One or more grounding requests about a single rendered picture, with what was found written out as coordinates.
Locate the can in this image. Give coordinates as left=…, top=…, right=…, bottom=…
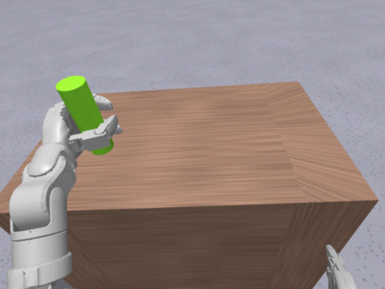
left=56, top=76, right=114, bottom=155

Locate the left robot hand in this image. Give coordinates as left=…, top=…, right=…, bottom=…
left=42, top=94, right=122, bottom=159

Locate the right robot hand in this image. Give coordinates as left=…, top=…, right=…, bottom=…
left=325, top=244, right=357, bottom=289

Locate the left robot arm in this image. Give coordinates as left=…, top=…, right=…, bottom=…
left=7, top=143, right=77, bottom=289

